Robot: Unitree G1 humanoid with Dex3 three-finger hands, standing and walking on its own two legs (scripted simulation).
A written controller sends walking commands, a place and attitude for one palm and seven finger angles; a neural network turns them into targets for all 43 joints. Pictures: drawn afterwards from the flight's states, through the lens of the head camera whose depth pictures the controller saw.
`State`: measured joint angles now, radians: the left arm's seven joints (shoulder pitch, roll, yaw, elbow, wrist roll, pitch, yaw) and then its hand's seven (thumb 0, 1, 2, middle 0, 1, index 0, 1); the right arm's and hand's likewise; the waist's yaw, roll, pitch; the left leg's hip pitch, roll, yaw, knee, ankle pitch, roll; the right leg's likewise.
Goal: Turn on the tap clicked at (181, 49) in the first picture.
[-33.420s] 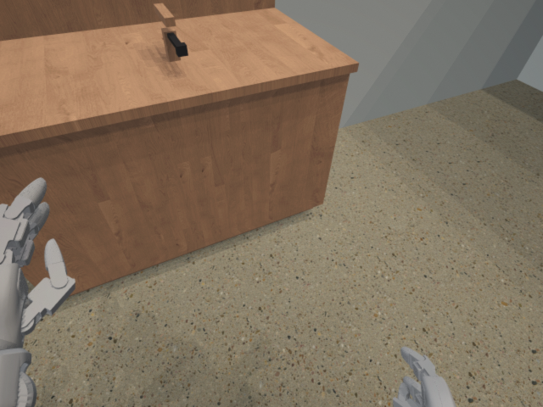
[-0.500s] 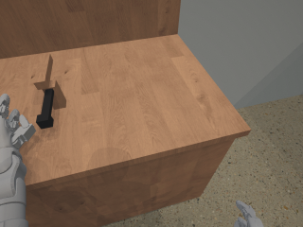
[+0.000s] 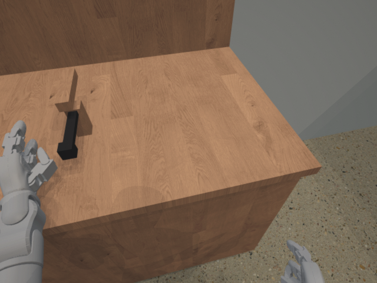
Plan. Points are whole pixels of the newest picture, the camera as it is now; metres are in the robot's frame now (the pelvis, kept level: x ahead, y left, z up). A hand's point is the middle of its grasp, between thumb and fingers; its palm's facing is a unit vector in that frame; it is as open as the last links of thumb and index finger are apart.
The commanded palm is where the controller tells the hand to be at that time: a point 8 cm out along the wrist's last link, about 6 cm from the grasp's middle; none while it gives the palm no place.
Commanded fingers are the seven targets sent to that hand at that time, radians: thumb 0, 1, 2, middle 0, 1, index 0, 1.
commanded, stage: push the lever round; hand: left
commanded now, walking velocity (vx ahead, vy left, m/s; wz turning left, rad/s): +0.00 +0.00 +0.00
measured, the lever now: (67, 150) +0.33 +0.29 +0.12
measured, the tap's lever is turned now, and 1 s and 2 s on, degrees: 0 10 40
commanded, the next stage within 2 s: none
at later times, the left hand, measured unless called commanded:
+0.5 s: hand (64, 164) +0.30 +0.28 +0.11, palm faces +0.53 -0.85 -0.07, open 7.8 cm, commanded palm +0.26 +0.31 +0.11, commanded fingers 0.00 0.90 0.90 -0.15 -0.15 -0.15 -0.15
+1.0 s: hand (78, 161) +0.31 +0.25 +0.11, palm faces +0.58 -0.81 -0.04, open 7.7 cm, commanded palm +0.27 +0.27 +0.11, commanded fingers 0.00 0.90 0.90 -0.15 -0.15 -0.15 -0.15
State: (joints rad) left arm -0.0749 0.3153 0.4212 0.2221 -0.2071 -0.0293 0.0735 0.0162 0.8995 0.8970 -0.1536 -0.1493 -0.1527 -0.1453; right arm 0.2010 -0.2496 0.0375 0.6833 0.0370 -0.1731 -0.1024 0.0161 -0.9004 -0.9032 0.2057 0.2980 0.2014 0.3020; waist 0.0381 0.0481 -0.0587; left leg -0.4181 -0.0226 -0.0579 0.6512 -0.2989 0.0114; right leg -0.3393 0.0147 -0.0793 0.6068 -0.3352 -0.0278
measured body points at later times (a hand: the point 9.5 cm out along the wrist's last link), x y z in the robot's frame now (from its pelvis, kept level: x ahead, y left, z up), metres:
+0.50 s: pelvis -0.01 -0.01 +0.00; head +0.00 -0.03 +0.45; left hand +0.27 +0.32 +0.12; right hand +0.16 -0.25 -0.10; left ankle +0.02 +0.11 -0.72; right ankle -0.01 -0.10 -0.73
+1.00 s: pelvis -0.01 -0.01 +0.00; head -0.01 -0.03 +0.45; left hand +0.27 +0.30 +0.12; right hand +0.16 -0.25 -0.10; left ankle +0.02 +0.11 -0.73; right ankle -0.01 -0.10 -0.73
